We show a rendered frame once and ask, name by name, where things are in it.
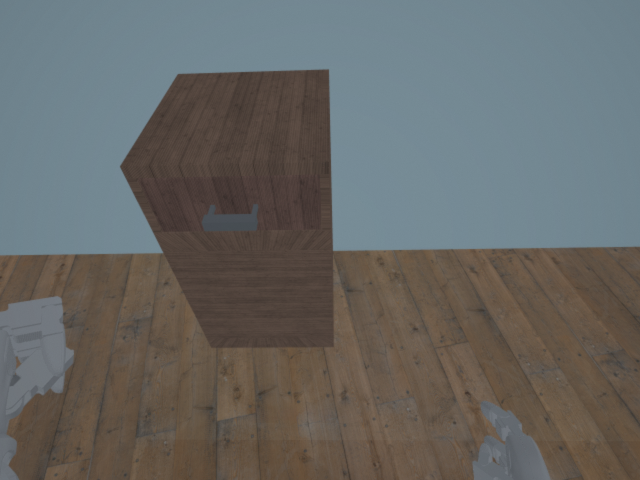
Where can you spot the right robot hand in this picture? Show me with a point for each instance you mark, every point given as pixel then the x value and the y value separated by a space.
pixel 519 458

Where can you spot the drawer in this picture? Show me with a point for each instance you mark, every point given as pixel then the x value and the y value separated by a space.
pixel 285 202

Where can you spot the left robot hand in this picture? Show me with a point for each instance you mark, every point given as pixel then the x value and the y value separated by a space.
pixel 34 332

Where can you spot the cabinet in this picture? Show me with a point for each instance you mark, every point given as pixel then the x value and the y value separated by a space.
pixel 247 289

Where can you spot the handle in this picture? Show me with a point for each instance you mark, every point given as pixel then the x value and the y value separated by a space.
pixel 230 222

